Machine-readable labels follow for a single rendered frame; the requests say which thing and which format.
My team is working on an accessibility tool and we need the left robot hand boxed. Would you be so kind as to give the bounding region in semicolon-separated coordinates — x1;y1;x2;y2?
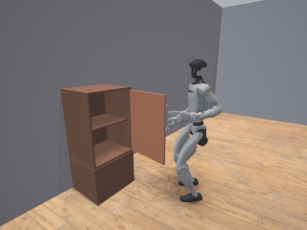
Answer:
167;110;191;123

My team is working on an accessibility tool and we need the cupboard door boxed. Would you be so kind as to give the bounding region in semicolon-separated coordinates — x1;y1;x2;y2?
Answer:
130;90;167;165

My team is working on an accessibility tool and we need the left robot forearm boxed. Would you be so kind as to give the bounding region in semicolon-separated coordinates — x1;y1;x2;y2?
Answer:
190;106;222;121

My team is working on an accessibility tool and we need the left robot upper arm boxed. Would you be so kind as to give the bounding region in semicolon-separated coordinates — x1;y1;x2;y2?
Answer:
198;83;223;114

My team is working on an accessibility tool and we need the robot head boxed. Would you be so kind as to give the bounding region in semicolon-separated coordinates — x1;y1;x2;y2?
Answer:
189;59;207;85

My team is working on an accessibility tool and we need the right robot forearm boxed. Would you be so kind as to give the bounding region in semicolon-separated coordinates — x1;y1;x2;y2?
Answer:
176;106;190;119

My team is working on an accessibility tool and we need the left robot foot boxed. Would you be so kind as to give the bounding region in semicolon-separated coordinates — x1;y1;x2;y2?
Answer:
179;193;202;202

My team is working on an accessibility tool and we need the right robot hand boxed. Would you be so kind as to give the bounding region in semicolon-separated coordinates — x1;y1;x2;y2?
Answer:
165;117;177;131

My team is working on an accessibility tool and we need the handle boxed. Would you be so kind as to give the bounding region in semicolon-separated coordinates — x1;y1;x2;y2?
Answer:
166;104;169;123

